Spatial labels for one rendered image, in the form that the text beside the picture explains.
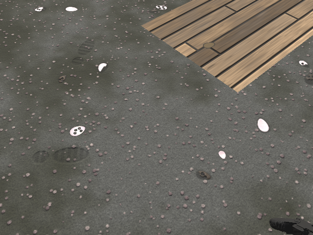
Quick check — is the right robot hand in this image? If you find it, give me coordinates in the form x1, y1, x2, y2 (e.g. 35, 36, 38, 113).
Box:
269, 217, 313, 235

